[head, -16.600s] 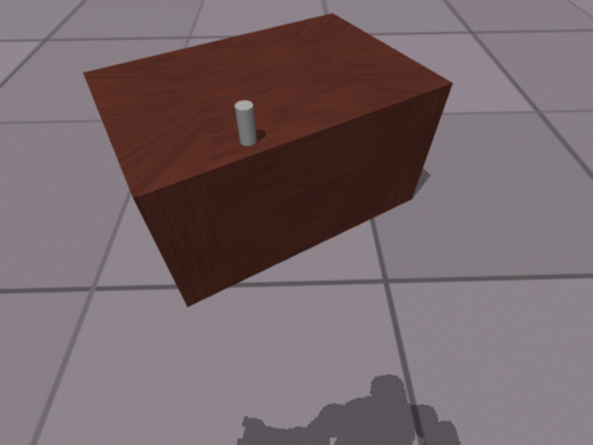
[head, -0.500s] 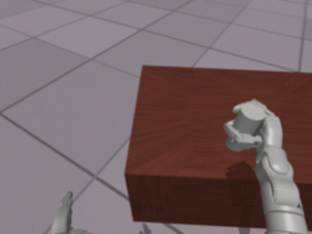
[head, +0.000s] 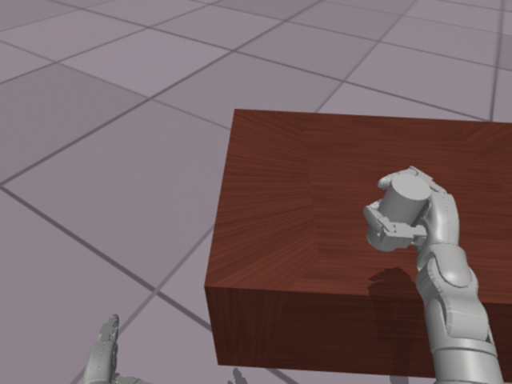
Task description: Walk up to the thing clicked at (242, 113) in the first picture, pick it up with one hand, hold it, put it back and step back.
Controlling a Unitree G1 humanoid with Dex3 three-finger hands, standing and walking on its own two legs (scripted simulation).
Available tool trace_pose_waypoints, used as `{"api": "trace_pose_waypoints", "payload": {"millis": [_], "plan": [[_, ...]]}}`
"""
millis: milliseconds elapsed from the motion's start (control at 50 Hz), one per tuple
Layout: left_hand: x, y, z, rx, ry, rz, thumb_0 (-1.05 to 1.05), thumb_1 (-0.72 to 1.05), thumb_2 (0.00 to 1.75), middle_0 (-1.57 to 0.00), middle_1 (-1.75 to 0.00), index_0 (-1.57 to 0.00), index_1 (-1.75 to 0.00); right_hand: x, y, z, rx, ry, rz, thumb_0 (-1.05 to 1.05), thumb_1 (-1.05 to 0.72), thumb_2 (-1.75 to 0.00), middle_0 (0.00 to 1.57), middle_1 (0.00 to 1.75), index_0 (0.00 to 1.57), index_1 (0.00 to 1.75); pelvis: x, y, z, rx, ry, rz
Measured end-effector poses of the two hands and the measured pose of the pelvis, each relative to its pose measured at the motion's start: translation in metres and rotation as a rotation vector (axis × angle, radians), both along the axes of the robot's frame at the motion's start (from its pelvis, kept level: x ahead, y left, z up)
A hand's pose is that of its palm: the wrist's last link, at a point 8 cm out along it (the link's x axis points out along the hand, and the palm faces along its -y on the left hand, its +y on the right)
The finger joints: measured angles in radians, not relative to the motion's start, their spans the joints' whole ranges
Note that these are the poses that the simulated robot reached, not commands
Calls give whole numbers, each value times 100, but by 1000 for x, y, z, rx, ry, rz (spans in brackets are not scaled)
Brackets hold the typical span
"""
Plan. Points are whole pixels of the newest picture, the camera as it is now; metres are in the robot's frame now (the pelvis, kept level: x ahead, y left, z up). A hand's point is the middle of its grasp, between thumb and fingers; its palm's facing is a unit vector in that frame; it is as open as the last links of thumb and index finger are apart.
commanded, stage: hold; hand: right
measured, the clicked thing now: (395, 214) +0.33 -0.18 +0.13
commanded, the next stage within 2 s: crouch in 0.58 s
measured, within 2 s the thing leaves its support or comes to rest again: neither
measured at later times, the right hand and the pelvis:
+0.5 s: hand (391, 212) +0.33 -0.17 +0.13, palm faces +0.15 +0.99 +0.00, open 7.4 cm; pelvis +0.00 +0.00 +0.00, yaw +0 degrees
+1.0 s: hand (389, 219) +0.34 -0.19 +0.10, palm faces +0.18 +0.98 +0.02, open 7.4 cm; pelvis +0.00 +0.00 +0.00, yaw +0 degrees
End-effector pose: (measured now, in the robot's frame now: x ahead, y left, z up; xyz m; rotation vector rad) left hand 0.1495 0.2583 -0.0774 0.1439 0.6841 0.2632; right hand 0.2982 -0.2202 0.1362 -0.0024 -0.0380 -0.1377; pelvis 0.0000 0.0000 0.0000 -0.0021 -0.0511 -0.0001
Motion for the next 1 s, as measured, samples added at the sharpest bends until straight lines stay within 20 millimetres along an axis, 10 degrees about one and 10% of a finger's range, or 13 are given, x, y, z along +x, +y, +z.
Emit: {"api": "trace_pose_waypoints", "payload": {"millis": [740, 1000], "plan": [[5, -1, 0, -1, 8, 1, -1, -53, 5, -5, -6, -5, -5, 6, -4, 2, 4, 4, -2, 2, 9, -115, 88, 120, 85, 120, 6, -1, 1, -1, 6, 1], [3, -6, -3, -10, 33, -12, -1, -54, 6, -5, -5, -5, -5, 16, -17, -36, 34, 86, -38, 2, 9, -115, 88, 120, 85, 120, 4, 0, -1, 0, 32, -1]]}}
